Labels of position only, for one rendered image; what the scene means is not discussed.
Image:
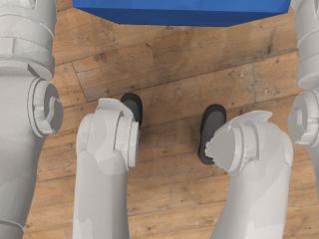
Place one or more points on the robot thigh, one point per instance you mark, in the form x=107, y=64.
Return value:
x=100, y=200
x=257, y=198

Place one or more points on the right robot thigh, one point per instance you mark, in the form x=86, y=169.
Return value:
x=257, y=198

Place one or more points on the left robot forearm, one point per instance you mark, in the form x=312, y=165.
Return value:
x=27, y=32

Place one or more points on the left robot upper arm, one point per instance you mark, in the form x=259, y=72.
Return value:
x=30, y=110

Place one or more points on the left robot thigh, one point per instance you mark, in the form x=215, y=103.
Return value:
x=100, y=200

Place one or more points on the right robot upper arm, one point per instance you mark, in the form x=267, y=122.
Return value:
x=303, y=126

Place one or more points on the right robot forearm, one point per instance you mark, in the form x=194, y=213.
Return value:
x=306, y=25

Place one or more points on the carton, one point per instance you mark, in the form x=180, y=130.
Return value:
x=193, y=13

